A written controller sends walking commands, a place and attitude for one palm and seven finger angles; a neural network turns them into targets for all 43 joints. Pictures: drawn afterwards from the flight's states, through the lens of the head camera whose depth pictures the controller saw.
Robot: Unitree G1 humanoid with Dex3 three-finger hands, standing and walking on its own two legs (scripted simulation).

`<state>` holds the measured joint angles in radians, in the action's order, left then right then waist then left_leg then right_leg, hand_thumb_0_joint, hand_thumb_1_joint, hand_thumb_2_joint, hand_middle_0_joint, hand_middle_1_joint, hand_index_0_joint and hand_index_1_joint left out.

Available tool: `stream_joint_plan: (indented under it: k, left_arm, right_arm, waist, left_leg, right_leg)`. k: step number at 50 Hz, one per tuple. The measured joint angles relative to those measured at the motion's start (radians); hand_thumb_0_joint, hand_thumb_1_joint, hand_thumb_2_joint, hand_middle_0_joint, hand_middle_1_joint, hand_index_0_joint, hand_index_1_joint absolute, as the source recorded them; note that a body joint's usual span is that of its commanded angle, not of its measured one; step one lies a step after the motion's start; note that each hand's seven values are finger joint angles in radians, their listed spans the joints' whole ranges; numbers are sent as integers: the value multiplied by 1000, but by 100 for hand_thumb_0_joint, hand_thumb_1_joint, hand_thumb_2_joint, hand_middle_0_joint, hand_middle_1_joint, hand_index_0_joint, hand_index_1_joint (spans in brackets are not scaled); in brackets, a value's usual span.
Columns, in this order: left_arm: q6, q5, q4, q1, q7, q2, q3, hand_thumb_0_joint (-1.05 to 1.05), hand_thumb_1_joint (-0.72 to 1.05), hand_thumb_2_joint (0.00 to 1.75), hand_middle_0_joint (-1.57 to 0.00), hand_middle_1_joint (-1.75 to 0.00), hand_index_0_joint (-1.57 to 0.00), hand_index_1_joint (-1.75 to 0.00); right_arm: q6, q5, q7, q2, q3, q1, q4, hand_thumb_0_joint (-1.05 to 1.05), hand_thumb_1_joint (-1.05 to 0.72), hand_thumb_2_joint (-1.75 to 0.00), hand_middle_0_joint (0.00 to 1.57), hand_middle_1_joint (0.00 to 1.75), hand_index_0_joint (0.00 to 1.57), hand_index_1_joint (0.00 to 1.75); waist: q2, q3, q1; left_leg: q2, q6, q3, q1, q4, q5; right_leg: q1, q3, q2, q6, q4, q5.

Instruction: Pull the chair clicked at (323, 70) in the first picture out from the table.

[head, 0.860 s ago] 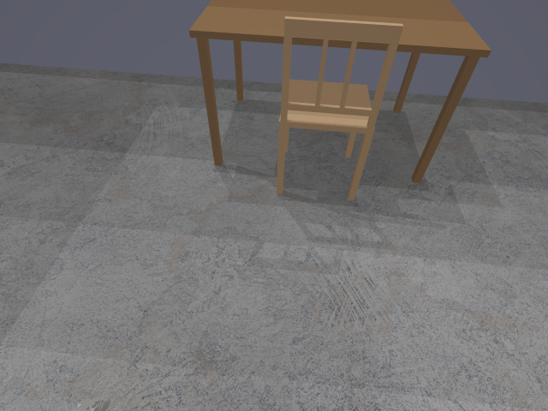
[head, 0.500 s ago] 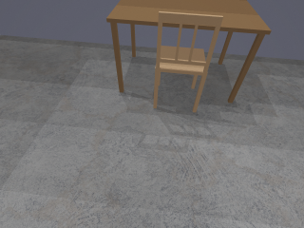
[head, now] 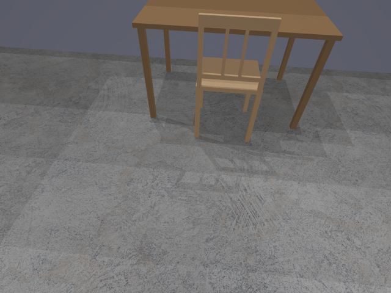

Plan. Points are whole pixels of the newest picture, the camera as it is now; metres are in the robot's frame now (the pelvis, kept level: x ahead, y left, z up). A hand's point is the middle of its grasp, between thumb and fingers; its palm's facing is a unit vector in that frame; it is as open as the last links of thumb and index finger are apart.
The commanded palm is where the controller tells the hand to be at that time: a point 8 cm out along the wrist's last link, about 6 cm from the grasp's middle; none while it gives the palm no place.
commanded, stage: look at it before walking up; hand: left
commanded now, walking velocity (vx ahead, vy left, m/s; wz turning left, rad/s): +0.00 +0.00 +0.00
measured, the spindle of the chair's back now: (224, 52) +1.30 -0.09 -0.12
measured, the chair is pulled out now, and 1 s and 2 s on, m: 0.00 0.00 0.00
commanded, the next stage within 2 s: walk to a spot facing it in 0.58 s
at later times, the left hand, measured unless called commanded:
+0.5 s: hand out of the picture +0.08 +0.24 -0.16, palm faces -0.03 -0.94 -0.33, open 7.4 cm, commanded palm none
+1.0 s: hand out of the picture +0.07 +0.18 -0.18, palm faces -0.12 -0.96 -0.24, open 7.4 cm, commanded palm none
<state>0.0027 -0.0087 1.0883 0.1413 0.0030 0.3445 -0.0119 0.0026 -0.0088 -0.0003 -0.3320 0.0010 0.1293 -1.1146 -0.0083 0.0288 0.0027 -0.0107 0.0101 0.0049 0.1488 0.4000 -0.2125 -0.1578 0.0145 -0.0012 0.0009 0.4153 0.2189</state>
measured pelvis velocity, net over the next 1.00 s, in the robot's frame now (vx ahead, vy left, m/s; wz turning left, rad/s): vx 0.05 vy -0.03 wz -0.15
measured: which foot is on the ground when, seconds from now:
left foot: down 0.00-1.00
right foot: down 0.00-1.00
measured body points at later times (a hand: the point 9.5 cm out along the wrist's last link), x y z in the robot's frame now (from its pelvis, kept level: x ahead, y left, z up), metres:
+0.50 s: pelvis +0.01 +0.00 +0.00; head +0.01 +0.00 +0.45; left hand +0.08 +0.29 -0.13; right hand +0.08 -0.30 -0.13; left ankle +0.00 +0.13 -0.74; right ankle +0.01 -0.12 -0.74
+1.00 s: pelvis +0.05 -0.03 -0.02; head +0.05 -0.04 +0.43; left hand +0.08 +0.23 -0.16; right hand +0.04 -0.29 -0.17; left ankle +0.01 +0.13 -0.74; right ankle +0.03 -0.11 -0.75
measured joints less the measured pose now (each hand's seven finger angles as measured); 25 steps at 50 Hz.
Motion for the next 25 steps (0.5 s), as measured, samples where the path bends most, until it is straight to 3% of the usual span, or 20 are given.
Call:
stream_joint_plan:
  k: [25]
  left_arm:
    - [2,-1,1,2,-1,-4,0,0,90,90,-20,-30,-20,-30]
  right_arm:
    - [2,2,1,1,-2,-13,0,0,-90,-90,20,30,20,30]
  waist:
    - [-1,8,-2]
  left_leg:
    - [-6,5,2,-10,-21,3]
  right_leg:
    - [8,2,-6,4,-19,-4]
